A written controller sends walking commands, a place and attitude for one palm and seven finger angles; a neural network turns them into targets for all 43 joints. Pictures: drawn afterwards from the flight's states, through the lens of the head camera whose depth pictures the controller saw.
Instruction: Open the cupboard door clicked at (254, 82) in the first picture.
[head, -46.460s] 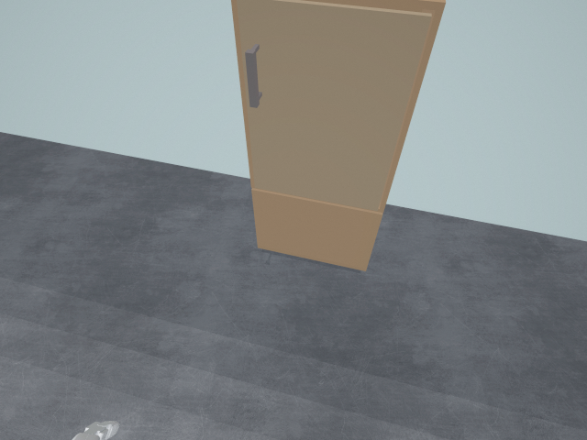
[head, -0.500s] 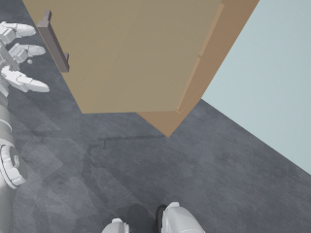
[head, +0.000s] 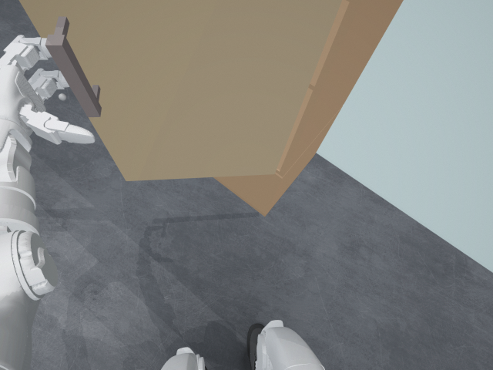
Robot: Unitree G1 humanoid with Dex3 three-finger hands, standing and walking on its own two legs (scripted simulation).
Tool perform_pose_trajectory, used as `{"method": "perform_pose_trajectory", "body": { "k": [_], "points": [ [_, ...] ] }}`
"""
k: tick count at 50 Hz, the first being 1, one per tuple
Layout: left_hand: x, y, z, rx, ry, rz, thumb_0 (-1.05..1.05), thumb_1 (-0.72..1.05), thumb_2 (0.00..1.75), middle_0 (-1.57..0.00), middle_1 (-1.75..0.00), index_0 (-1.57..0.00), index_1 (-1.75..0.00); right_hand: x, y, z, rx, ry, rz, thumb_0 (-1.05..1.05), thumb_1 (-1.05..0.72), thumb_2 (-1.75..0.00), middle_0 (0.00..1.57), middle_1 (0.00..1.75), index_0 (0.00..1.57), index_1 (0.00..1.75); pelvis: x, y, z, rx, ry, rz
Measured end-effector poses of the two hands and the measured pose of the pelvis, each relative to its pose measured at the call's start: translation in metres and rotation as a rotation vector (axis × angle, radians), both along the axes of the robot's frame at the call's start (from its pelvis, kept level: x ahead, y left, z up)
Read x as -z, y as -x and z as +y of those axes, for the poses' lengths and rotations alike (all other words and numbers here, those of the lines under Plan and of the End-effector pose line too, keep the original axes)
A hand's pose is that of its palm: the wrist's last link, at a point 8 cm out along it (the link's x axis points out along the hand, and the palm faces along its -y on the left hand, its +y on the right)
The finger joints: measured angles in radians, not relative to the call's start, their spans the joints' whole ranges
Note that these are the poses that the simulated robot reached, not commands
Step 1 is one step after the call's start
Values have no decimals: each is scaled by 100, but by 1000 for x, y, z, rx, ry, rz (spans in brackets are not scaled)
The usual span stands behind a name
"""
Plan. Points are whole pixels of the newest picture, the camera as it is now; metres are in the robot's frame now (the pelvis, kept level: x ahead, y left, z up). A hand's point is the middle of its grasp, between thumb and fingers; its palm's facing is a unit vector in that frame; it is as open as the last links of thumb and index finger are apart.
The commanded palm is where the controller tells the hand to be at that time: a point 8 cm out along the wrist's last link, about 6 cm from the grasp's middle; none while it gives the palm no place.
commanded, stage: slide the fingers in behind the handle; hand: left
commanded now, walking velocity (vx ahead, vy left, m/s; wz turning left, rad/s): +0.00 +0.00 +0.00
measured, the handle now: (79, 71) +0.56 +0.22 +0.09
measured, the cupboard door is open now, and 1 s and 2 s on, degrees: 44 45 47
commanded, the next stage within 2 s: close the thumb around the handle in 0.88 s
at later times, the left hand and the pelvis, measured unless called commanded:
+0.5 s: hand (93, 95) +0.52 +0.19 +0.09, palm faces -0.02 -1.00 -0.02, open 14.0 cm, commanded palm +0.49 +0.24 +0.09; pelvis +0.01 +0.00 +0.00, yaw +0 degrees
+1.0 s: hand (91, 99) +0.50 +0.19 +0.09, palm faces -0.01 -1.00 -0.04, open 14.0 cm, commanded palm +0.48 +0.24 +0.09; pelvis +0.00 -0.01 +0.00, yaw +1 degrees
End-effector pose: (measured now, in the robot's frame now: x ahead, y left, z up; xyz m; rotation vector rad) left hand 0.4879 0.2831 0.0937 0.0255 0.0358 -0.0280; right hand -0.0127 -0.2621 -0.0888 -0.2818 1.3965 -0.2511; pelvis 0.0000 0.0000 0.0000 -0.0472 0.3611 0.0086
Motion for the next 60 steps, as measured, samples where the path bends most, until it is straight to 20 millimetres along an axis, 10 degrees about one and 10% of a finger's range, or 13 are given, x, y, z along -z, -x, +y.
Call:
{"method": "perform_pose_trajectory", "body": {
  "k": [23, 60],
  "points": [
    [6, -7, -36, -1, 2, -1, -1, -50, 30, -30, -120, -30, -120, 7, -26, 4, -12, -41, -41, 1, -90, -90, 20, 30, 20, 30, -2, -11, -1, -4, -4, -5],
    [1, 2, -39, -11, -6, -17, -1, -29, 39, -31, -122, -31, -122, 7, -2, -7, -10, -20, -42, 1, -90, -90, 20, 30, 20, 30, 1, 5, -6, 0, -16, -14]
  ]
}}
